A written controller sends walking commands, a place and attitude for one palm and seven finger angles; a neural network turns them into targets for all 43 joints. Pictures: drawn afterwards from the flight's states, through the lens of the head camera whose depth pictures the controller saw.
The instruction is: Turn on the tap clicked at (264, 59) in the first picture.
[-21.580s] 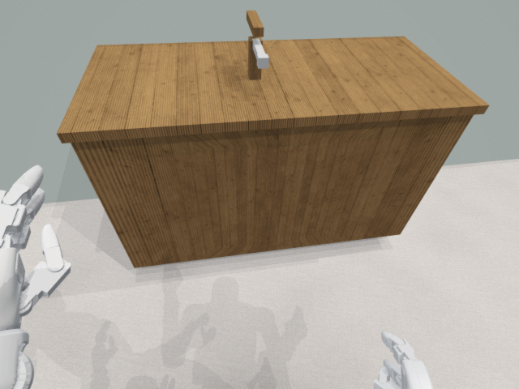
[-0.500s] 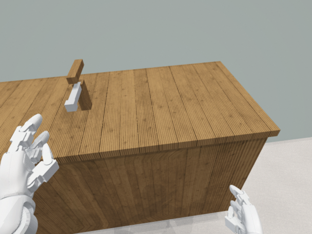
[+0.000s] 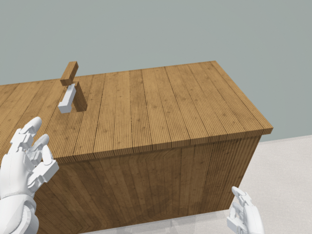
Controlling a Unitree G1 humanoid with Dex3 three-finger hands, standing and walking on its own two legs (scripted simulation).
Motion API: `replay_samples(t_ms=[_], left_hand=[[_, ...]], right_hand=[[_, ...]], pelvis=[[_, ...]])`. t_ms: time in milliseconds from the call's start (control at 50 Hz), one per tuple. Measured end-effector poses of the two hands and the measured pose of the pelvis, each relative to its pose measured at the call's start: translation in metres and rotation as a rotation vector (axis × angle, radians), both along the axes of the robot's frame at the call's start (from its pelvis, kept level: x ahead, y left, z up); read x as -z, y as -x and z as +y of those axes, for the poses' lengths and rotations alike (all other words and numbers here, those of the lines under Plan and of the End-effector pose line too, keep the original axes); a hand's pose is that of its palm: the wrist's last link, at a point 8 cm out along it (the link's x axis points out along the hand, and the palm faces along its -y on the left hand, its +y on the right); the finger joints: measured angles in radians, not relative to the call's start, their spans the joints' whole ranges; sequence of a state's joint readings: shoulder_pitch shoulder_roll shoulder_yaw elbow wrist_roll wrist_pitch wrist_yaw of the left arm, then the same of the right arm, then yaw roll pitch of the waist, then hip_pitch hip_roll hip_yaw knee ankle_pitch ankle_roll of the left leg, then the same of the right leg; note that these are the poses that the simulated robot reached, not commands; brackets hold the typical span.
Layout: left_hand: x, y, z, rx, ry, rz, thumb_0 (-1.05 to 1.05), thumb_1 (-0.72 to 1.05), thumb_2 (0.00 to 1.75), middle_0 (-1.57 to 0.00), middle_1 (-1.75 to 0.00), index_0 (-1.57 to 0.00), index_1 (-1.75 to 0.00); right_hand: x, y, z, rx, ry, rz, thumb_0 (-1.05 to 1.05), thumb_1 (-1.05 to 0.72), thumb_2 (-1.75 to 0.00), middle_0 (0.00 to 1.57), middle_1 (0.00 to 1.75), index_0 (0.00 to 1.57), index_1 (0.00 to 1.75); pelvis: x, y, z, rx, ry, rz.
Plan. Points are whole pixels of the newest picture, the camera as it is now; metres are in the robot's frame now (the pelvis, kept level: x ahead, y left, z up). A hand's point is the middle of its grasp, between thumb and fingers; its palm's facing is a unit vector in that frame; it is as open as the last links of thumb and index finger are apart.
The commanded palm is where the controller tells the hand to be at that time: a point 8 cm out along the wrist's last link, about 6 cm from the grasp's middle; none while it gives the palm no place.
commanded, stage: turn the palm inward beside the body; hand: left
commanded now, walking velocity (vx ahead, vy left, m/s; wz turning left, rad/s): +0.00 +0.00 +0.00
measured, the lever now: (65, 107) +0.42 +0.36 +0.13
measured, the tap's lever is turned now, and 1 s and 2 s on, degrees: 0 0 0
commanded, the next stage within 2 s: reach beside the lever's end, fingers flat in 0.02 s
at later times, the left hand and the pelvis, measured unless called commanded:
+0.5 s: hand (53, 153) +0.22 +0.25 +0.17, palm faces +0.49 -0.86 -0.12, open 7.4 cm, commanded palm +0.17 +0.30 +0.18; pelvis +0.01 +0.00 +0.00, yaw +0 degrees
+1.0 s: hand (57, 133) +0.28 +0.29 +0.16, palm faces +0.51 -0.86 -0.10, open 7.5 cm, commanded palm +0.25 +0.33 +0.16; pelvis +0.00 +0.01 +0.00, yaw -1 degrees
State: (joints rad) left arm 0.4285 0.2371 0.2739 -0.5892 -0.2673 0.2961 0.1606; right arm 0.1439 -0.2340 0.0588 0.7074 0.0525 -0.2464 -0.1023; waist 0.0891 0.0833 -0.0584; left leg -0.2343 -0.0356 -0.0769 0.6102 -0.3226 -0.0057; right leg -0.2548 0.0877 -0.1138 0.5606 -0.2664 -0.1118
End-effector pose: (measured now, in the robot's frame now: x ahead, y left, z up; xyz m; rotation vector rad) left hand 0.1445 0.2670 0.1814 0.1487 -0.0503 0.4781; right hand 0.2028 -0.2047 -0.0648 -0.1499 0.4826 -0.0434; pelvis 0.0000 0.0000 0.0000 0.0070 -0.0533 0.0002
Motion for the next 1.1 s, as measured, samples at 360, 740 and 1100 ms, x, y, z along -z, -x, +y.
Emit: replay_samples(t_ms=[360, 740, 1100], left_hand=[[0.007, -0.015, 0.014, -0.035, 0.006, 0.007, 0.01, 0.90, 0.90, -0.20, -0.30, -0.21, -0.30], [0.014, -0.053, 0.037, -0.046, 0.038, 0.012, 0.01, 0.90, 0.90, -0.20, -0.29, -0.21, -0.29], [0.022, -0.112, 0.064, -0.050, 0.065, 0.047, 0.01, 0.90, 0.90, -0.18, -0.25, -0.19, -0.25]], right_hand=[[0.004, -0.005, -0.005, 0.013, 0.010, 0.017, 0.01, -0.90, -0.89, 0.20, 0.30, 0.20, 0.30], [0.008, 0.010, -0.008, 0.063, 0.025, 0.057, 0.01, -0.90, -0.89, 0.20, 0.30, 0.21, 0.30], [0.015, 0.024, -0.020, 0.124, 0.051, 0.130, 0.01, -0.90, -0.89, 0.20, 0.30, 0.21, 0.30]], pelvis=[[0.001, -0.007, -0.001, -0.005, -0.005, 0.021], [-0.001, -0.004, 0.005, 0.007, -0.009, 0.028], [-0.002, -0.007, 0.008, 0.021, -0.011, 0.059]])
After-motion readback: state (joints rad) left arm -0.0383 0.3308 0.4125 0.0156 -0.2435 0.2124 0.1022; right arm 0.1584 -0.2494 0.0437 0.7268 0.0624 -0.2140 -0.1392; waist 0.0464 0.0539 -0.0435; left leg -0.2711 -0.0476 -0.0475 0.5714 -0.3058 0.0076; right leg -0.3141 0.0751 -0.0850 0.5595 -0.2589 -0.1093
